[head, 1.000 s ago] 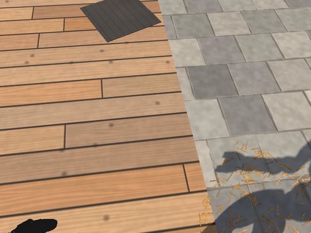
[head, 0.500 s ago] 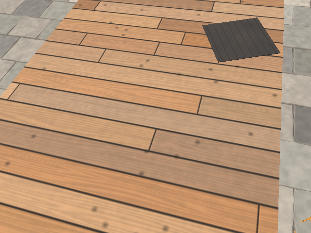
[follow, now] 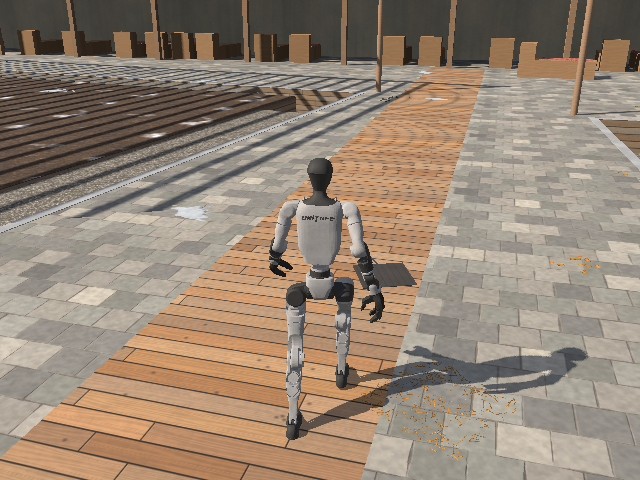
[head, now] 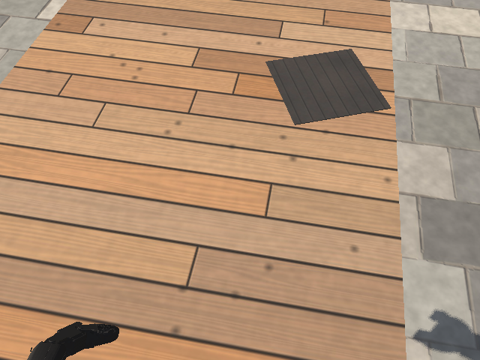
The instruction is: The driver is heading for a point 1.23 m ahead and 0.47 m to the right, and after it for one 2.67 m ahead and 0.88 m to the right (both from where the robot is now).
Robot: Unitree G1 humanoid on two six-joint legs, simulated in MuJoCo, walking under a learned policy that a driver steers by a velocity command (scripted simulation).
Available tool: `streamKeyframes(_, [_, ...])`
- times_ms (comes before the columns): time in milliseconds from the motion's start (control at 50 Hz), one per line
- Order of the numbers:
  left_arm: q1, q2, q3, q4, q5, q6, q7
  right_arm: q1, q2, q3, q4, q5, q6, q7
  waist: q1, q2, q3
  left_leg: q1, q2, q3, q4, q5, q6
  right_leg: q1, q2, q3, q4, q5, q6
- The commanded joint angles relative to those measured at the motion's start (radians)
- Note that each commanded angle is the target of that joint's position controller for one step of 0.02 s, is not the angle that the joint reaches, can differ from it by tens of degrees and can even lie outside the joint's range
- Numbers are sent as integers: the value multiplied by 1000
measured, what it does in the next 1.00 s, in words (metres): walks ahead, turning right: right foot, then left foot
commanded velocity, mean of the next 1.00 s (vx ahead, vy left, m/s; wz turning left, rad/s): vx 0.97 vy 0.00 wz -0.43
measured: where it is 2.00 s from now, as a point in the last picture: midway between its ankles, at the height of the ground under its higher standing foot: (340, 105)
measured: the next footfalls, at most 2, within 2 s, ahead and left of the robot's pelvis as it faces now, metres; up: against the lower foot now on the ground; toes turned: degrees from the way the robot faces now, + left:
right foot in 0.04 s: +0.21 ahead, -0.11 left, +0.00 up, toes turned -4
left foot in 0.52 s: +0.67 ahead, +0.06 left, +0.00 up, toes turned -4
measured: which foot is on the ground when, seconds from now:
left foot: down 0.00-0.06, up 0.08-0.50, down 0.52-0.98, up 1.00-1.00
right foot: up 0.00-0.02, down 0.04-0.54, up 0.56-0.96, down 0.98-1.00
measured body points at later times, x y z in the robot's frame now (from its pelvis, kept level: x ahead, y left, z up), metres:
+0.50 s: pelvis +0.43 -0.03 -0.01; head +0.47 -0.04 +0.44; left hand +0.34 +0.22 -0.13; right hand +0.68 -0.25 -0.07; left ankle +0.63 +0.06 -0.71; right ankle +0.17 -0.11 -0.71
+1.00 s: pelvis +0.89 -0.15 -0.03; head +0.90 -0.17 +0.42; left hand +1.18 +0.00 -0.11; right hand +0.76 -0.38 -0.17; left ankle +0.68 +0.07 -0.64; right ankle +1.00 -0.22 -0.72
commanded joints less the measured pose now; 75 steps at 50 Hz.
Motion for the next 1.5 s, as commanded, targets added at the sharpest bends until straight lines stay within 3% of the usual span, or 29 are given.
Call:
streamKeyframes(20, [160, 113, 38, -24, -3, -18, 37, -58, -219, -46, -17, -7, -8, -14, 192, 150, -35, -203, 222, 19, 366, 1247, 132, 424, 131, -69, -24, -136, -70])
streamKeyframes(40, [395, 156, 58, 48, 3, -26, 56, -100, -221, -45, -23, -7, -4, -18, 309, 110, -146, -381, 181, 48, 659, 1144, 113, 736, 99, -15, -55, -138, -89])
streamKeyframes(60, [515, 283, 90, 79, 30, -36, 72, -48, -97, -12, -70, 18, -10, -6, 300, -134, -301, -716, 54, 64, 1081, 618, 89, 1048, -167, 363, -154, -587, -136])
streamKeyframes(80, [539, 298, 86, 91, 13, -46, 61, -90, -61, -4, -96, 16, -28, 1, 272, -298, -390, -881, -104, -87, 1287, -53, 101, 1051, -317, 886, -411, -898, -152])
streamKeyframes(140, [316, 142, 53, 103, 5, -57, 61, -241, -95, -6, -118, 4, -31, 16, 146, -23, -14, -965, 55, -72, 1260, 145, 120, 644, -241, 585, -463, -504, -133])
streamKeyframes(280, [379, 86, 28, 184, -29, -113, 52, -450, -52, 23, -188, -21, 26, 48, 85, -34, 181, -1052, 138, 20, 956, 329, 35, 422, -111, 255, -673, -212, -136])
streamKeyframes(400, [475, 122, 25, 239, -52, -135, 65, -651, -28, 45, -245, -7, 6, 62, 125, -3, 176, -789, 60, 110, 516, 624, 62, 534, -102, 136, -733, 359, -110])
streamKeyframes(480, [475, 220, 40, 269, -18, -105, 86, -470, -121, 9, -210, -14, 5, 14, 24, -89, -37, -538, -68, 105, 481, 309, 92, 784, -139, 165, -325, 1034, -78])
streamKeyframes(520, [438, 171, 31, 251, -1, -91, 90, -83, -225, -34, -112, -31, -1, -25, -136, -56, -250, -51, 92, -45, 497, 57, 110, 510, -78, 151, 236, 689, -72])
streamKeyframes(540, [571, -18, -7, 201, -49, -99, 73, -52, -317, -66, -110, -75, -7, -29, -15, 245, -414, 239, 423, -576, 393, -364, 204, 114, 71, 127, 647, -104, -43])
streamKeyframes(560, [490, 72, 7, 194, -63, -100, 74, -100, -256, -58, -121, -50, -5, -12, -35, 212, -433, 178, 435, -816, 193, -467, 197, 18, 88, 194, 753, -248, -67])
streamKeyframes(620, [303, 75, 14, 170, -38, -75, 60, -259, -100, -30, -90, -37, -19, -7, 36, 19, -60, -219, 314, -331, 153, -51, 124, -12, -47, 174, 664, -80, -64])
streamKeyframes(700, [242, 0, 1, 110, -12, -8, 28, -235, -48, -15, -23, 2, -50, 2, 113, 70, 57, -391, 290, -46, 64, 122, 88, -45, -117, 148, 624, -65, -24])
streamKeyframes(820, [12, 25, -15, 9, -16, -2, -8, -248, -85, -20, -4, -3, -77, -3, 134, 25, 175, -426, 181, 311, -27, 481, 49, -2, -76, -5, 218, 231, -52])
streamKeyframes(900, [46, 71, -2, 29, -23, -18, -6, -181, -183, -37, -9, 1, -43, -27, 175, 63, 83, -170, 211, 362, 173, 1272, 29, 156, 69, -132, 76, 184, -115])
streamKeyframes(960, [535, 180, 62, 169, -29, -19, 34, -269, -249, -62, -59, -16, 20, -35, 403, 85, -168, -284, 252, 302, 863, 1336, 49, 681, 158, -54, 43, -52, -177])
streamKeyframes(980, [524, 225, 88, 189, -33, -11, 60, -265, -177, -51, -53, -22, 20, -18, 354, -36, -104, -518, 114, 282, 1221, 552, 21, 793, 102, 93, -8, -149, -204])
streamKeyframes(1000, [398, 335, 106, 157, -10, 5, 63, -204, -39, -16, -154, -20, 1, -4, 165, -295, -109, -955, -55, 190, 1590, -132, -45, 971, -103, 604, -125, -47, -352])
streamKeyframes(1020, [408, 354, 118, 119, -9, 10, 63, -285, -79, -6, -229, -11, -32, -9, 210, -174, -238, -1112, -40, -14, 1609, -75, -34, 1057, -195, 912, -367, -271, -423])
streamKeyframes(1060, [374, 245, 98, 144, -17, -7, 75, -373, -116, -3, -222, -15, -58, -12, 152, 73, -19, -1082, 58, -47, 1399, 52, -20, 774, -170, 816, -463, -253, -322])
streamKeyframes(1100, [317, 189, 77, 136, -28, -40, 85, -362, -98, 8, -215, -44, -23, -12, 78, 99, 31, -939, 104, -53, 1272, 50, -46, 540, -82, 639, -454, -64, -290])
streamKeyframes(1300, [457, 193, 84, 174, -48, -69, 68, -683, -41, 47, -362, -16, 5, 10, 209, -20, 68, -753, -6, 66, 513, 507, -36, 512, 62, 453, -397, 594, -146])
streamKeyframes(1340, [477, 188, 79, 196, -49, -75, 84, -586, -58, 38, -331, -28, -10, -6, 189, -40, -2, -590, -69, 90, 409, 567, 4, 596, 62, 425, -294, 826, -78])
streamKeyframes(1380, [422, 219, 82, 198, -36, -88, 92, -319, -130, 4, -242, -24, -31, -25, 44, -73, -111, -354, -62, 72, 351, 652, 35, 650, 53, 398, -16, 892, -23])
streamKeyframes(1400, [361, 98, 45, 182, -37, -70, 94, -181, -195, -34, -231, 41, -58, -28, -73, -45, -242, -112, 72, -38, 383, 806, 69, 553, 52, 385, 291, 597, 36])
streamKeyframes(1420, [485, -23, 9, 191, 4, -63, 90, -97, -207, -19, -167, 12, -72, -9, 12, 287, -353, 200, 290, -285, 569, 1373, 204, 251, 238, 321, 700, -514, 95])
streamKeyframes(1440, [631, 26, 5, 208, -70, -70, 78, -28, -192, -30, -135, -1, -78, 15, 28, 349, -522, 359, 417, -674, 467, 1162, 345, 69, 257, 407, 886, -504, 94])
streamKeyframes(1460, [512, 115, 15, 198, -78, -60, 79, -146, -162, -40, -175, 10, -74, 15, 3, 194, -450, 257, 376, -625, 393, 955, 339, 37, 172, 376, 879, -418, 101])
streamKeyframes(1500, [221, 163, 20, 105, -22, -58, 88, -324, -106, -18, -206, 44, -58, 16, 39, -47, -163, -111, 252, -453, 307, 898, 280, 4, 78, 226, 752, -323, 107])
Over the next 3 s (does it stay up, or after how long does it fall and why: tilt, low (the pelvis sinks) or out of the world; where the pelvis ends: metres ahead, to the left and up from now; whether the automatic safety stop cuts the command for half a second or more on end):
stays up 1.56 -0.49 0.02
